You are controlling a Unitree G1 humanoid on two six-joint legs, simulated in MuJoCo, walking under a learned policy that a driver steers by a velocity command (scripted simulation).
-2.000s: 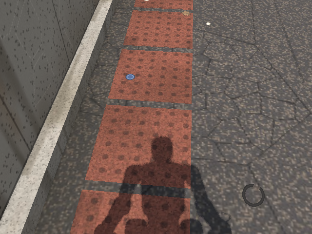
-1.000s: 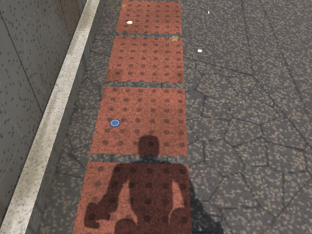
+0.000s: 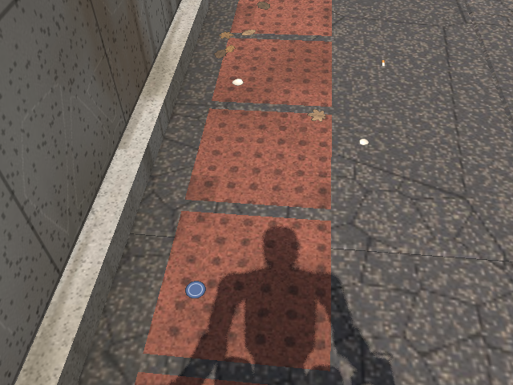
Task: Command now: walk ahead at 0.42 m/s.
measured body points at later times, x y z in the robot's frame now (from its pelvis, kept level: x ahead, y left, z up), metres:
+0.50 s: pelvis +0.26 +0.08 +0.00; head +0.28 +0.09 +0.45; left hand +0.33 +0.35 -0.14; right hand +0.32 -0.19 -0.13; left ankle +0.30 +0.16 -0.74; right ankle +0.24 -0.08 -0.66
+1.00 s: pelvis +0.47 +0.04 -0.01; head +0.50 +0.03 +0.44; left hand +0.60 +0.28 -0.14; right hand +0.52 -0.23 -0.16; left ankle +0.40 +0.18 -0.70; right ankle +0.57 -0.06 -0.74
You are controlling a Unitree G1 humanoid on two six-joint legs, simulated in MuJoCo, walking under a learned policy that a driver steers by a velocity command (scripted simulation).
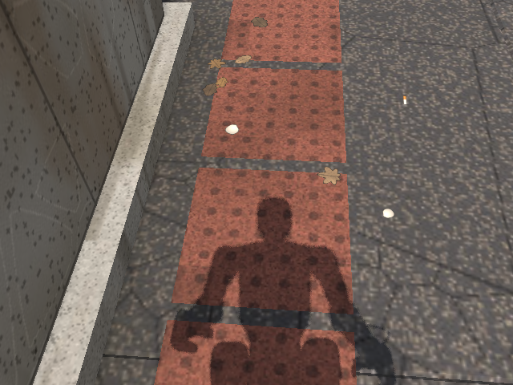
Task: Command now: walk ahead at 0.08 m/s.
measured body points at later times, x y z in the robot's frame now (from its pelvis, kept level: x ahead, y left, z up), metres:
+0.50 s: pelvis +0.07 -0.01 -0.01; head +0.10 -0.02 +0.44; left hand +0.22 +0.26 -0.12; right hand +0.10 -0.30 -0.15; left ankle +0.03 +0.14 -0.69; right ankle +0.09 -0.09 -0.73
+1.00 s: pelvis +0.12 +0.02 +0.01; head +0.13 +0.04 +0.46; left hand +0.37 +0.21 -0.10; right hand +0.05 -0.27 -0.10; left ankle +0.14 +0.13 -0.73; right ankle +0.09 -0.11 -0.66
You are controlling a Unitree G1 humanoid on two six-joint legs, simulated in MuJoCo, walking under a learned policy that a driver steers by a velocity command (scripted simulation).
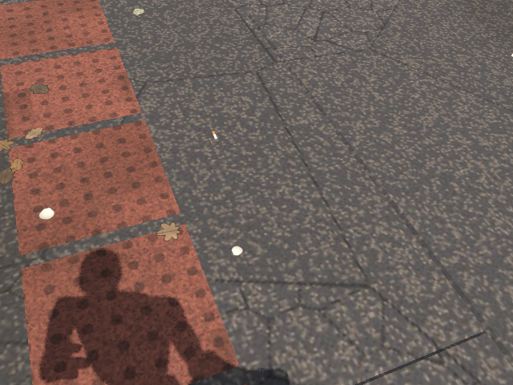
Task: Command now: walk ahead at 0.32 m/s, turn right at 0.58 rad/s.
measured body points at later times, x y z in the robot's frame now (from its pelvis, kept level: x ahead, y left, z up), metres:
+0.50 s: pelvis +0.21 -0.12 +0.00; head +0.23 -0.14 +0.44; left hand +0.39 +0.10 -0.11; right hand +0.18 -0.40 -0.14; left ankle +0.15 +0.06 -0.64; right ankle +0.21 -0.21 -0.74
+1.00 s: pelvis +0.51 -0.15 -0.02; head +0.55 -0.15 +0.43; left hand +0.58 +0.13 -0.14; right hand +0.67 -0.41 -0.13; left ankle +0.59 -0.10 -0.74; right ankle +0.35 -0.28 -0.63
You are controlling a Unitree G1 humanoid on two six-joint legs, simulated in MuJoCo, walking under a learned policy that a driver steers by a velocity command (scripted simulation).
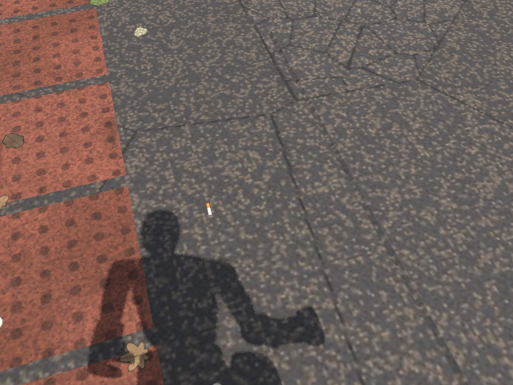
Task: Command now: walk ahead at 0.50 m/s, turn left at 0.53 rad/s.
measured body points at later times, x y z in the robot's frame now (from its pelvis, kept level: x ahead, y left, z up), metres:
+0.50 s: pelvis +0.30 -0.06 +0.01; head +0.32 -0.05 +0.46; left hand +0.35 +0.24 -0.08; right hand +0.49 -0.29 -0.10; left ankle +0.19 +0.05 -0.63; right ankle +0.36 -0.15 -0.72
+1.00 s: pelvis +0.52 +0.10 +0.01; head +0.55 +0.14 +0.45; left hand +0.45 +0.40 -0.11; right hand +0.81 -0.02 -0.08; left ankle +0.53 +0.19 -0.72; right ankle +0.54 -0.08 -0.62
